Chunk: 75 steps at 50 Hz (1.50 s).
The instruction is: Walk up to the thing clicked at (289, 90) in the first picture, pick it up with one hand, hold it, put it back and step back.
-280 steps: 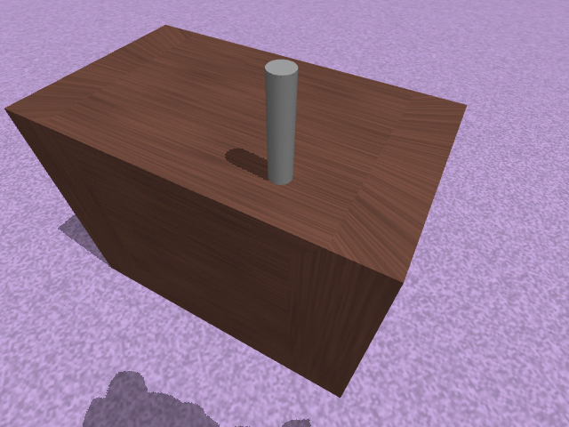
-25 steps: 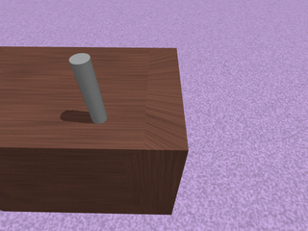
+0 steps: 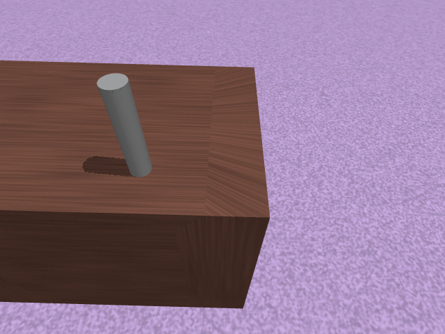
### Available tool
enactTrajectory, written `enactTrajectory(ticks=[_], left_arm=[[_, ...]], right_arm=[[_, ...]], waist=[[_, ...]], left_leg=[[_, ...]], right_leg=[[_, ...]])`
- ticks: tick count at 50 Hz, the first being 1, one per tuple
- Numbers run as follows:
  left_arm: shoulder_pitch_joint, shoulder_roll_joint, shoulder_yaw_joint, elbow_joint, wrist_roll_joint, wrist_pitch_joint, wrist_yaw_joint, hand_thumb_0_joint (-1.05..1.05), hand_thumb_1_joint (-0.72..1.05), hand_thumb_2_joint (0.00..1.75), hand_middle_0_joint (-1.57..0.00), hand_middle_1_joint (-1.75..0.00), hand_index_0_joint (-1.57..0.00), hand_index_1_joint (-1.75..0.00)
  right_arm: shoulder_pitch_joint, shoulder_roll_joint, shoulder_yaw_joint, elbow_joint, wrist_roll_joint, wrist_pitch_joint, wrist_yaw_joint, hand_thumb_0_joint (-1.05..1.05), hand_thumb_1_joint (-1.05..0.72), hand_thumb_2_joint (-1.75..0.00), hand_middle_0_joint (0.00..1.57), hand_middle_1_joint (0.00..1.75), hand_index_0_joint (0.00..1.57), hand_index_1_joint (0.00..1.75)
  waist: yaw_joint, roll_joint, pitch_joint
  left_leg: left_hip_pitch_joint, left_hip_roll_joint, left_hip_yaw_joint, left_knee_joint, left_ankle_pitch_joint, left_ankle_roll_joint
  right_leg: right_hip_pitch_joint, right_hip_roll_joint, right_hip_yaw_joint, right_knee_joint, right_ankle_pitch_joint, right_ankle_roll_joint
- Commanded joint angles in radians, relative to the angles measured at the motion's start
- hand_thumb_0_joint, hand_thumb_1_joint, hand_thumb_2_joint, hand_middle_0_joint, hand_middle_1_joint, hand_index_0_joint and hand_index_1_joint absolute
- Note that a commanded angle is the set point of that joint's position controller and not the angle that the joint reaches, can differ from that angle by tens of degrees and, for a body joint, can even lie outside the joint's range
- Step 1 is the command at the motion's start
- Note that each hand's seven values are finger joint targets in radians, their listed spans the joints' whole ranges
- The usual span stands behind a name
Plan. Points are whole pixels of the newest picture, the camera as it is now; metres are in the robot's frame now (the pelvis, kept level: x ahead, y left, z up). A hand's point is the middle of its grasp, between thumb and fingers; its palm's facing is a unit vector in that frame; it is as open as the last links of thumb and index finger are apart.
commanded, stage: stand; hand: left
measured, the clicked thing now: (129, 132) +0.48 +0.22 +0.09
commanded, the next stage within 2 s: rise first in 1.80 s
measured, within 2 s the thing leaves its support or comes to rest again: neither
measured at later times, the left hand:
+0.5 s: hand out of the picture +0.06 +0.26 -0.16, palm faces -0.01 -0.94 -0.35, open 7.4 cm
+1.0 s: hand out of the picture +0.06 +0.26 -0.16, palm faces -0.02 -0.94 -0.34, open 7.4 cm
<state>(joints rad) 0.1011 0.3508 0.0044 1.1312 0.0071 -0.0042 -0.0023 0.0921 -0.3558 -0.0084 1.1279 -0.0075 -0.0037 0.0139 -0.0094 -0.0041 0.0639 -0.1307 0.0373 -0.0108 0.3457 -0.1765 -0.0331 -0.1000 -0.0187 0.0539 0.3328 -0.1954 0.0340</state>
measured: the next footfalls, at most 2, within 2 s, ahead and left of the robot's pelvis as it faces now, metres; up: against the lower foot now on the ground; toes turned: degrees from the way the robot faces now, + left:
none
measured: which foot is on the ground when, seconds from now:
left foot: down 0.00-1.00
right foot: down 0.00-1.00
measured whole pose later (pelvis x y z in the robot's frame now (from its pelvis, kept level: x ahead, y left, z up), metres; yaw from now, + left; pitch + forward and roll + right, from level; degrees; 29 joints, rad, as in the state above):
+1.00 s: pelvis -0.01 +0.00 +0.00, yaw +1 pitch -2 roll +0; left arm 0.13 0.36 0.00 1.12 0.01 0.00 -0.01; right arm 0.12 -0.35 0.00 1.13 -0.01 -0.01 0.02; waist 0.00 0.00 0.06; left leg -0.14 0.03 -0.02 0.36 -0.17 -0.03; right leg -0.11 -0.03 0.04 0.34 -0.20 0.04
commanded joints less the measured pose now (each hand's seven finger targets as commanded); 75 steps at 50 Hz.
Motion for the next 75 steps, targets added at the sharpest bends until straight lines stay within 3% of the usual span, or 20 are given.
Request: enactTrajectory(ticks=[1,9,14,36,39,49,55,60,68,75], left_arm=[[-0.029,0.219,0.043,-0.060,0.003,-0.024,0.009,0.00,0.90,0.90,-0.20,-0.30,-0.20,-0.30],[-0.021,0.221,0.041,-0.062,0.001,-0.027,0.010,0.00,0.90,0.90,-0.20,-0.30,-0.20,-0.30],[-0.013,0.226,0.041,-0.064,0.003,-0.026,0.010,0.00,0.90,0.90,-0.20,-0.30,-0.20,-0.30],[0.001,0.226,0.042,-0.068,0.003,-0.023,0.007,0.00,0.90,0.90,-0.20,-0.30,-0.20,-0.30],[0.002,0.227,0.041,-0.069,0.006,-0.024,0.008,0.00,0.90,0.90,-0.20,-0.30,-0.20,-0.30],[0.011,0.221,0.036,-0.069,0.003,-0.024,0.008,0.00,0.90,0.90,-0.20,-0.30,-0.20,-0.30],[0.008,0.229,0.039,-0.069,0.003,-0.024,0.010,0.00,0.90,0.90,-0.20,-0.30,-0.20,-0.30],[0.008,0.226,0.038,-0.067,0.004,-0.023,0.009,0.00,0.90,0.90,-0.20,-0.30,-0.20,-0.30],[0.003,0.225,0.039,-0.074,0.004,-0.023,0.010,0.00,0.90,0.90,-0.20,-0.30,-0.20,-0.30],[0.009,0.221,0.037,-0.071,0.003,-0.023,0.011,0.00,0.90,0.90,-0.20,-0.30,-0.20,-0.30]], right_arm=[[-0.039,-0.211,-0.040,-0.064,-0.001,-0.021,-0.015,0.00,-0.90,-0.90,0.20,0.30,0.20,0.30],[-0.034,-0.217,-0.041,-0.068,0.003,-0.020,-0.015,0.00,-0.90,-0.90,0.20,0.30,0.20,0.30],[-0.030,-0.211,-0.039,-0.066,0.002,-0.019,-0.014,0.00,-0.90,-0.90,0.20,0.30,0.20,0.30],[-0.014,-0.216,-0.040,-0.062,0.000,-0.019,-0.012,0.00,-0.90,-0.90,0.20,0.30,0.20,0.30],[-0.022,-0.214,-0.041,-0.068,0.001,-0.021,-0.012,0.00,-0.90,-0.90,0.20,0.30,0.20,0.30],[-0.014,-0.222,-0.039,-0.061,0.002,-0.020,-0.013,0.00,-0.90,-0.90,0.20,0.30,0.20,0.30],[-0.017,-0.217,-0.038,-0.068,0.003,-0.020,-0.015,0.00,-0.90,-0.90,0.20,0.30,0.20,0.30],[-0.012,-0.215,-0.037,-0.065,0.001,-0.018,-0.014,0.00,-0.90,-0.90,0.20,0.30,0.20,0.30],[-0.019,-0.217,-0.037,-0.070,0.001,-0.023,-0.016,0.00,-0.90,-0.90,0.20,0.30,0.20,0.30],[-0.025,-0.217,-0.038,-0.067,0.003,-0.019,-0.017,0.00,-0.90,-0.90,0.20,0.30,0.20,0.30]], waist=[[0.005,0.019,-0.088],[0.003,0.005,-0.098],[0.004,0.002,-0.071],[0.006,0.023,-0.054],[0.006,0.011,-0.072],[0.006,0.021,-0.064],[0.007,0.001,-0.093],[0.006,0.006,-0.063],[0.009,0.007,-0.097],[0.010,0.019,-0.081]], left_leg=[[0.028,0.094,-0.064,-0.054,0.103,0.051],[0.056,0.095,-0.065,-0.037,0.153,0.053],[0.039,0.090,-0.065,-0.046,0.095,0.050],[-0.003,0.084,-0.080,-0.064,0.015,0.056],[0.014,0.087,-0.082,-0.054,0.058,0.054],[0.009,0.085,-0.080,-0.053,0.048,0.051],[0.034,0.088,-0.074,-0.032,0.123,0.054],[0.006,0.082,-0.075,-0.047,0.063,0.053],[0.036,0.091,-0.074,-0.034,0.158,0.052],[0.032,0.085,-0.070,-0.032,0.142,0.050]], right_leg=[[-0.008,-0.098,0.047,-0.043,0.147,-0.045],[-0.016,-0.101,0.044,-0.044,0.175,-0.044],[-0.037,-0.099,0.046,-0.058,0.124,-0.045],[-0.034,-0.097,0.047,-0.059,0.057,-0.050],[-0.034,-0.098,0.044,-0.052,0.080,-0.048],[-0.042,-0.100,0.044,-0.052,0.077,-0.046],[-0.020,-0.105,0.040,-0.041,0.141,-0.046],[-0.027,-0.103,0.041,-0.051,0.103,-0.046],[-0.003,-0.105,0.035,-0.033,0.169,-0.048],[-0.011,-0.103,0.034,-0.046,0.167,-0.045]])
